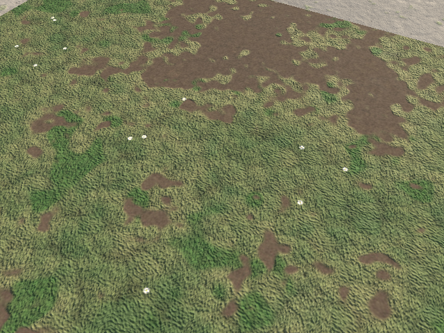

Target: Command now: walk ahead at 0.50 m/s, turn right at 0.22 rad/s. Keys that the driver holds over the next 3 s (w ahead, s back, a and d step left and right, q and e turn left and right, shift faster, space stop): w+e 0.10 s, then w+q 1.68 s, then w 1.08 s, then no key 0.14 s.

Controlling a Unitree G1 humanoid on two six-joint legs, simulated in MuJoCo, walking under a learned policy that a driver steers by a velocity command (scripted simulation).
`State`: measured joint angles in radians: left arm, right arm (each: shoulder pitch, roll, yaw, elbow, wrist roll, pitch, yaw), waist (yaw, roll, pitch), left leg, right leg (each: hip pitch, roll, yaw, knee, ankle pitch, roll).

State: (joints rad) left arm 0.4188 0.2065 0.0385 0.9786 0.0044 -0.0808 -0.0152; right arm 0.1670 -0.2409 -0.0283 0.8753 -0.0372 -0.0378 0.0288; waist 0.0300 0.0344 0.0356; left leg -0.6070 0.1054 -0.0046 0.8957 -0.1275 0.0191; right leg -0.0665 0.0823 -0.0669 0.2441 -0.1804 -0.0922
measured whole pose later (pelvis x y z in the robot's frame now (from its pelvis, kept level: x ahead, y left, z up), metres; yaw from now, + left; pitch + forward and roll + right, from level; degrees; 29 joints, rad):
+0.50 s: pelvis +0.26 +0.06 +0.00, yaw +3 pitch +0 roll +0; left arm 0.14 0.25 0.05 0.85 0.04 -0.04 -0.02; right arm 0.40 -0.22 -0.05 0.99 0.00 -0.07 0.01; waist -0.04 -0.04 0.03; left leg -0.12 -0.11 -0.04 0.28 -0.16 0.11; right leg -0.58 -0.09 0.02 0.89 -0.19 0.02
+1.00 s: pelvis +0.51 +0.03 +0.00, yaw +20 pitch +1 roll -1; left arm 0.30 0.24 0.05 0.85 0.02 -0.09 0.01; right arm 0.22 -0.30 -0.09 0.84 -0.04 -0.01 0.04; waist 0.01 0.05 0.03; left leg -0.58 0.03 -0.03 1.10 -0.24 0.05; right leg -0.14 0.01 -0.13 0.32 -0.20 -0.04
